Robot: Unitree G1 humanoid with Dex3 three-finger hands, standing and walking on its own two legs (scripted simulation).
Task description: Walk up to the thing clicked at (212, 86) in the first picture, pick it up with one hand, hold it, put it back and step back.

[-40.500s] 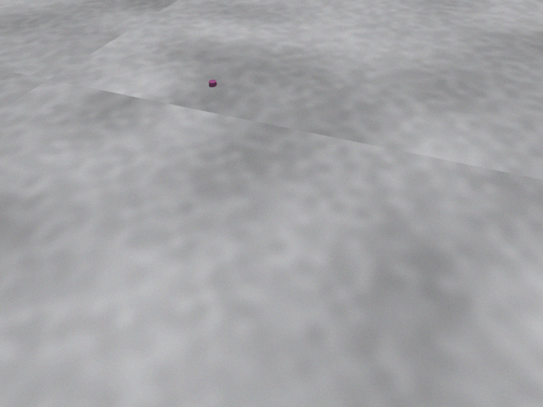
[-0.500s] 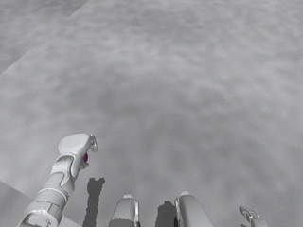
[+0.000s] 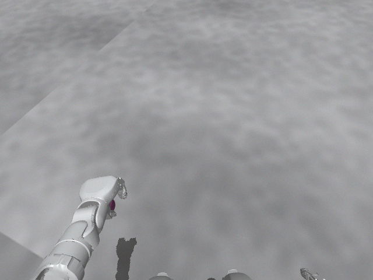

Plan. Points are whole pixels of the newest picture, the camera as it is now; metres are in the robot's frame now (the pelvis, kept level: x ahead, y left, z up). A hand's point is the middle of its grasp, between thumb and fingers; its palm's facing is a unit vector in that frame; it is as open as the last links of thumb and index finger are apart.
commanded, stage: hold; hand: left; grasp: from above
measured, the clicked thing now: (103, 204) +0.33 +0.24 -0.11
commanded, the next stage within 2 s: crouch in 1.94 s
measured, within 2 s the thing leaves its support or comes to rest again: neither
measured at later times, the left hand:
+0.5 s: hand (99, 197) +0.32 +0.22 -0.03, palm faces -0.43 -0.06 -0.90, open 6.4 cm
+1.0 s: hand (97, 202) +0.30 +0.22 -0.01, palm faces -0.43 -0.06 -0.90, open 6.1 cm
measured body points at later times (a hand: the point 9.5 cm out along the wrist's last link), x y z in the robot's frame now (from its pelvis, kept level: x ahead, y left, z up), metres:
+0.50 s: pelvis +0.01 +0.00 +0.02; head +0.03 -0.01 +0.47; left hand +0.34 +0.22 +0.02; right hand +0.13 -0.26 -0.10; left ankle +0.02 +0.12 -0.70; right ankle +0.02 -0.13 -0.70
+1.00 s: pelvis +0.00 +0.00 +0.03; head +0.02 -0.02 +0.48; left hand +0.32 +0.22 +0.04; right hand +0.14 -0.26 -0.09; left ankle +0.02 +0.12 -0.70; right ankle +0.02 -0.13 -0.70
